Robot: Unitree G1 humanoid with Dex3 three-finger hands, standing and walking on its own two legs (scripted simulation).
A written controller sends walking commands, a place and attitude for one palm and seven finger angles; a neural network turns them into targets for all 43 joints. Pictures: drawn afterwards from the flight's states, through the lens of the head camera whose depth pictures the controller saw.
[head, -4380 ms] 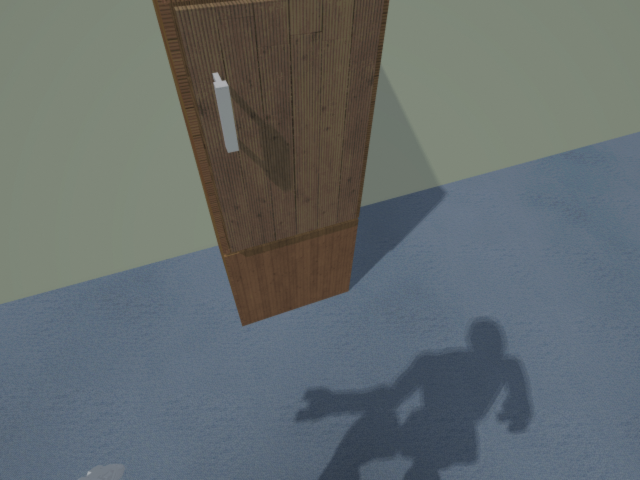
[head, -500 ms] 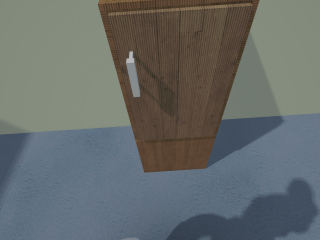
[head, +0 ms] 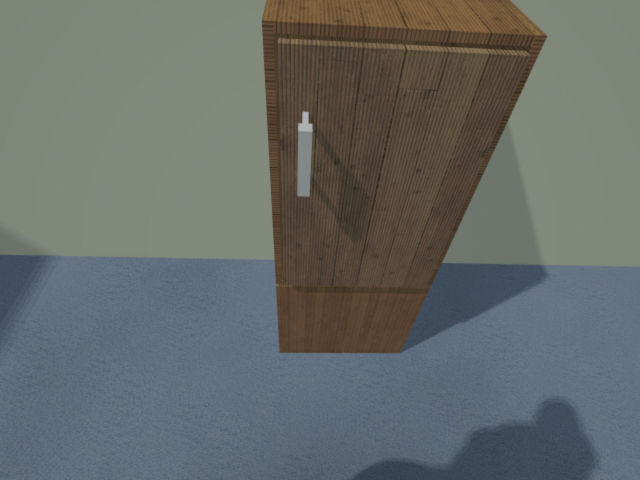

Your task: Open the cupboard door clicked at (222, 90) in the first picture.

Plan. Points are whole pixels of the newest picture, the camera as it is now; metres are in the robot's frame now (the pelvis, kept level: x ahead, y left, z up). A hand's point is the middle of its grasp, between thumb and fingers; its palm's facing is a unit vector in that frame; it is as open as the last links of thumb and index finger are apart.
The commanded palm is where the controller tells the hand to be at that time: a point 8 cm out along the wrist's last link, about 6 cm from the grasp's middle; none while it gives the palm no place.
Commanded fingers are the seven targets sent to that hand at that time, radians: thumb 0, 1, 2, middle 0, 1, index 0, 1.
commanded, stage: come to a stop and stand still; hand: left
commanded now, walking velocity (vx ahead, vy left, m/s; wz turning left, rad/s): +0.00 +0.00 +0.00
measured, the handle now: (304, 154) +0.59 +0.09 +0.08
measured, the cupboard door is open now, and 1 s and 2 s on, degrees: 0 0 0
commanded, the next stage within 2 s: look again from close up in 0.46 s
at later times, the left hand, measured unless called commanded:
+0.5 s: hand out of the picture +0.01 +0.17 -0.18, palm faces +0.03 -0.99 -0.15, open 7.4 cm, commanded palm none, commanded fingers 0.00 0.90 0.90 -0.20 -0.30 -0.20 -0.30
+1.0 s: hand out of the picture +0.03 +0.17 -0.17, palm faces +0.02 -0.97 -0.23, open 7.4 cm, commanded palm none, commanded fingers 0.00 0.90 0.90 -0.20 -0.30 -0.20 -0.30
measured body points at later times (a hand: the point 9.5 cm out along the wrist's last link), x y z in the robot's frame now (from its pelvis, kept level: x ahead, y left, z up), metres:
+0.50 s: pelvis +0.02 +0.01 +0.01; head +0.02 +0.02 +0.45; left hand +0.01 +0.22 -0.16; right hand +0.00 -0.20 -0.15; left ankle -0.02 +0.12 -0.74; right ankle +0.02 -0.14 -0.74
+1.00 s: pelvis +0.02 -0.01 +0.00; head +0.02 -0.04 +0.45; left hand +0.03 +0.22 -0.15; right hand +0.02 -0.23 -0.17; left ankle -0.02 +0.12 -0.74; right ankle +0.02 -0.14 -0.74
